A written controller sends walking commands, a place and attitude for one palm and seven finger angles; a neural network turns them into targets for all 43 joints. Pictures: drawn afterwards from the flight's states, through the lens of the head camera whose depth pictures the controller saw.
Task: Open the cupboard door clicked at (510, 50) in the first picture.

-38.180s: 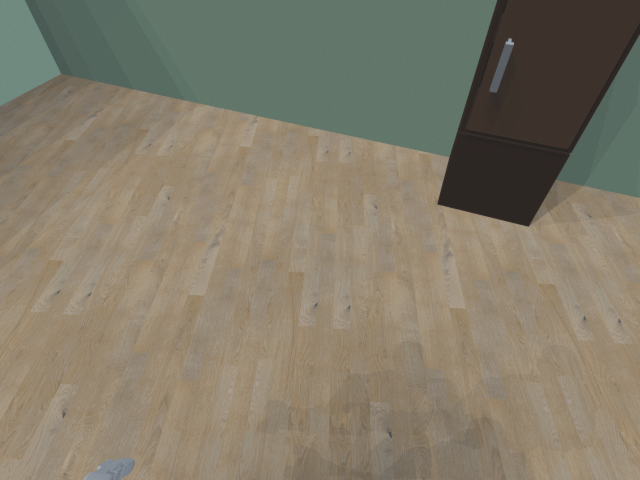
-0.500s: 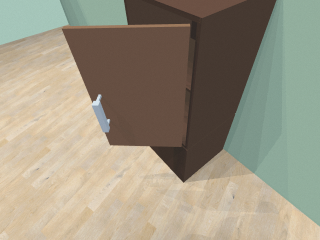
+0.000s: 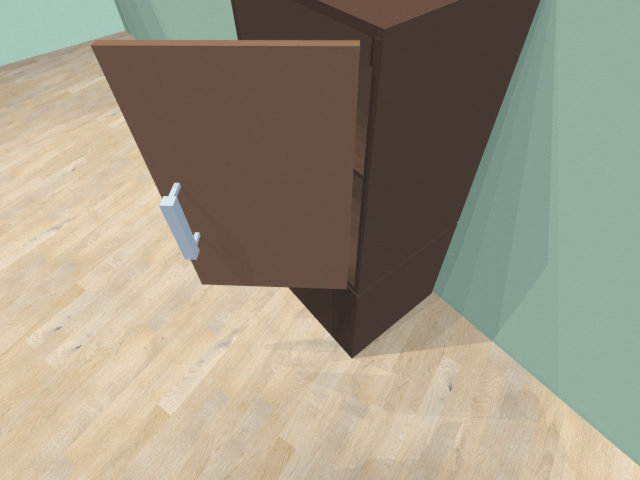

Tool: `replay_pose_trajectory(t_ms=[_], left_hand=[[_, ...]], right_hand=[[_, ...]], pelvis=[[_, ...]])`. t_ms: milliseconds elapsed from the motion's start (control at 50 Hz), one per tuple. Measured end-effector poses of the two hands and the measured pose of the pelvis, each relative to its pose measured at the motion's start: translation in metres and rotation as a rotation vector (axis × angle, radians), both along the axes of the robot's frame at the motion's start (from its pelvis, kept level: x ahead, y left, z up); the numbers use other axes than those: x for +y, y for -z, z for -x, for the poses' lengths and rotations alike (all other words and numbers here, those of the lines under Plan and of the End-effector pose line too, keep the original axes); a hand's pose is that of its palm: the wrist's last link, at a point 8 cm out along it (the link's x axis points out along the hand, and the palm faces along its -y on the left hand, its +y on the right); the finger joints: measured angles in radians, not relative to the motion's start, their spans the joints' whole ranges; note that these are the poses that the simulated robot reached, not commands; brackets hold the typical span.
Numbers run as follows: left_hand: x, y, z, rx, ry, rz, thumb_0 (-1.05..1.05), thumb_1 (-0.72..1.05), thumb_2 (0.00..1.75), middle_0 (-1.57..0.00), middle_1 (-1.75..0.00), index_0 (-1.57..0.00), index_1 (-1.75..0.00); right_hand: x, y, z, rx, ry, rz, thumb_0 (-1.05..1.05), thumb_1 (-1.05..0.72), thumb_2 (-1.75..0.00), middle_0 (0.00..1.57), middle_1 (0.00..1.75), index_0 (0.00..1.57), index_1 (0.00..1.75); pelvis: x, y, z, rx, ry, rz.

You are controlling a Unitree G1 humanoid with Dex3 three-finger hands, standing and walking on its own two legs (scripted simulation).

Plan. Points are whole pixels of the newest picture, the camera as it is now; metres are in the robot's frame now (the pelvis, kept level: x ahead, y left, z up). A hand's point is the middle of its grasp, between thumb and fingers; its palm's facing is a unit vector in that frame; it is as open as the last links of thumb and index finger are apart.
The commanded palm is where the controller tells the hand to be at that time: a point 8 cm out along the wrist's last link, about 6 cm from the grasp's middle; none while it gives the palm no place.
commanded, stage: shuffle to correct the standing spot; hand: left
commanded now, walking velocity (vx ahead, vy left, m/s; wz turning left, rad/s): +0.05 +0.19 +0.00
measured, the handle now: (184, 222) +0.56 +0.31 -0.08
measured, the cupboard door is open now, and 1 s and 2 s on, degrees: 48 48 48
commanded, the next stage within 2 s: come to a stop and stand still in 0.54 s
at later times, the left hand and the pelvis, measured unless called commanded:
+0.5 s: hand out of the picture +0.02 +0.23 -0.17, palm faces +0.11 -0.95 -0.28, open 7.4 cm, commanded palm none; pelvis +0.00 +0.03 -0.01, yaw +2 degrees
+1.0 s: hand out of the picture +0.08 +0.26 -0.17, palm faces +0.04 -0.97 -0.24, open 7.3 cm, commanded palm none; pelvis +0.03 +0.07 +0.00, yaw +1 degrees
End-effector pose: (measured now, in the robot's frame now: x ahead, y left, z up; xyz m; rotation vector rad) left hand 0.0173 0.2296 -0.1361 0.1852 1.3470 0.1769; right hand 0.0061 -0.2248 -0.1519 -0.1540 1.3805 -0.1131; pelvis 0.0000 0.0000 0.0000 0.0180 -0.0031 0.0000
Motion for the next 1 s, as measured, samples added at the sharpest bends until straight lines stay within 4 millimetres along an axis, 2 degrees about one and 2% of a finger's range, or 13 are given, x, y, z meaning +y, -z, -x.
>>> replay_pose_trajectory(t_ms=[120,240,340,440,560,620,660,720,780,880,940,1000], left_hand=[[0.002,0.003,0.006,0.002,-0.034,0.002,0.00,0.91,0.90,-0.20,-0.30,-0.20,-0.30],[0.019,0.009,0.012,0.023,-0.059,-0.001,0.00,0.90,0.90,-0.20,-0.30,-0.20,-0.30],[0.034,0.010,0.006,0.024,-0.053,-0.028,0.00,0.90,0.90,-0.20,-0.30,-0.20,-0.30],[0.039,0.004,-0.002,-0.026,-0.056,-0.051,0.00,0.90,0.90,-0.20,-0.30,-0.20,-0.30],[0.055,0.001,0.012,-0.010,-0.085,-0.040,0.00,0.90,0.90,-0.20,-0.30,-0.20,-0.30],[0.071,0.010,0.017,0.022,-0.085,-0.022,0.00,0.90,0.90,-0.20,-0.30,-0.20,-0.30],[0.085,0.021,0.015,0.038,-0.086,-0.018,0.00,0.90,0.90,-0.20,-0.30,-0.20,-0.30],[0.101,0.022,0.003,0.038,-0.081,-0.035,0.01,0.90,0.90,-0.20,-0.30,-0.20,-0.30],[0.105,0.013,-0.016,-0.011,-0.063,-0.041,0.01,0.90,0.90,-0.20,-0.30,-0.20,-0.30],[0.092,0.004,-0.041,-0.088,-0.025,-0.035,0.00,0.91,0.90,-0.19,-0.30,-0.20,-0.30],[0.079,-0.002,-0.046,-0.086,0.005,-0.013,0.00,0.91,0.90,-0.19,-0.30,-0.20,-0.30],[0.077,-0.001,-0.050,-0.086,0.005,-0.009,0.00,0.93,0.90,-0.20,-0.30,-0.20,-0.30]], right_hand=[[-0.004,0.001,-0.008,0.007,-0.013,0.013,0.00,-0.91,-0.90,0.20,0.30,0.20,0.30],[0.005,-0.003,-0.016,-0.017,-0.018,0.031,0.00,-0.91,-0.90,0.20,0.30,0.20,0.30],[0.016,0.003,-0.018,-0.029,-0.019,0.018,0.00,-0.91,-0.90,0.20,0.30,0.20,0.30],[0.023,0.011,-0.024,-0.015,-0.026,-0.010,0.00,-0.91,-0.90,0.20,0.30,0.20,0.30],[0.034,-0.005,-0.060,-0.073,-0.062,0.002,0.00,-0.91,-0.90,0.20,0.30,0.20,0.30],[0.044,-0.010,-0.080,-0.142,-0.068,0.024,0.00,-0.91,-0.90,0.20,0.30,0.20,0.30],[0.050,-0.006,-0.088,-0.183,-0.068,0.045,0.00,-0.91,-0.90,0.20,0.30,0.20,0.30],[0.062,-0.007,-0.086,-0.183,-0.063,0.048,0.00,-0.91,-0.90,0.20,0.30,0.20,0.30],[0.073,-0.006,-0.078,-0.157,-0.064,0.030,0.00,-0.91,-0.90,0.20,0.30,0.20,0.30],[0.080,0.005,-0.068,-0.120,-0.038,-0.007,0.00,-0.92,-0.90,0.20,0.30,0.20,0.30],[0.078,0.006,-0.062,-0.099,0.000,-0.015,0.00,-0.93,-0.90,0.20,0.30,0.20,0.30],[0.077,0.003,-0.054,-0.067,0.015,-0.008,0.00,-0.93,-0.90,0.20,0.30,0.20,0.30]], pelvis=[[0.002,0.003,-0.001,0.007,-0.013,0.005],[0.014,0.005,-0.002,0.011,-0.007,-0.009],[0.020,0.010,-0.002,0.008,0.004,-0.018],[0.023,0.012,-0.004,0.013,-0.018,-0.011],[0.041,0.005,-0.005,0.024,-0.033,-0.033],[0.057,0.009,-0.008,0.022,-0.025,-0.035],[0.068,0.018,-0.010,0.019,-0.025,-0.022],[0.075,0.018,-0.011,0.018,-0.015,-0.026],[0.077,0.013,-0.014,0.023,-0.020,-0.020],[0.076,0.012,-0.020,0.016,-0.014,-0.029],[0.076,0.007,-0.026,0.010,-0.020,-0.011],[0.075,0.004,-0.031,0.010,-0.025,0.000]])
